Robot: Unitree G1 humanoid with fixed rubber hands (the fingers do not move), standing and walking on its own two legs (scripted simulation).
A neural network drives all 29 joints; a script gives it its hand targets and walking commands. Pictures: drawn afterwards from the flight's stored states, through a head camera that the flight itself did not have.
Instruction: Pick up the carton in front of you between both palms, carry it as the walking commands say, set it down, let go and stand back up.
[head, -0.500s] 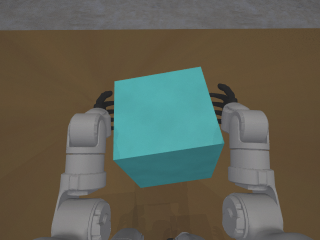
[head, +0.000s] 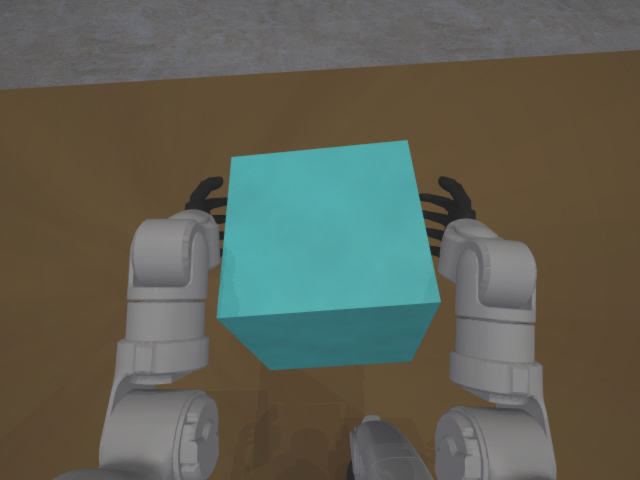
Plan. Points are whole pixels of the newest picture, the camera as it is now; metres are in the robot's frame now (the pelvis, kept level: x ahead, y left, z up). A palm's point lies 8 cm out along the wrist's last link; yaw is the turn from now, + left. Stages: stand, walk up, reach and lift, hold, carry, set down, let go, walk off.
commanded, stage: carry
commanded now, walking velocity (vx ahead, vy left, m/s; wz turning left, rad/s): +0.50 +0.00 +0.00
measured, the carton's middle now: (330, 269) +0.36 -0.03 +0.00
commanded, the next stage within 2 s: none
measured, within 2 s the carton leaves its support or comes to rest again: neither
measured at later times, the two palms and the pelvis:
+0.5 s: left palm (204, 107) +0.64 +0.15 +0.04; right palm (381, 95) +0.67 -0.14 +0.05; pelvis +0.30 -0.03 -0.04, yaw +1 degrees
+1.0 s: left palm (224, 11) +0.95 +0.14 +0.03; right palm (367, 15) +0.93 -0.15 +0.04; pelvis +0.58 +0.02 -0.07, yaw -1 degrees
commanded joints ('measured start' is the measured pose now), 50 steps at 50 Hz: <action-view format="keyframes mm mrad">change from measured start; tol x32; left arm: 1 -756 -1058 -616 -181 -375 -111 -210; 50 -719 -1076 -578 -65 -378 -85 -218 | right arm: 1 -850 1138 770 -134 553 -6 345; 11 -650 1104 641 255 440 2 370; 20 -822 1130 696 -171 413 -53 269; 50 -820 1120 704 -7 523 10 330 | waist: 1 -37 101 -546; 12 123 -232 -721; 35 -40 288 -726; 50 -18 84 -511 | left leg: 1 481 221 -256 -80 629 123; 8 310 120 -78 201 666 25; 11 -334 -16 -79 739 -441 -64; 27 -346 -21 11 33 215 -59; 33 707 326 -308 56 1084 113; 39 470 289 -418 -114 335 165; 50 528 183 -202 -65 654 103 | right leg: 1 -21 17 -33 -184 195 -9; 8 431 113 -182 -623 581 -74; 11 1138 -369 366 -367 1336 -235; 12 1144 -382 438 -404 966 -315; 17 725 -239 356 -575 426 -223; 29 837 -57 42 -375 896 -125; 35 -233 108 37 485 -338 4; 50 -49 3 -31 -289 378 -32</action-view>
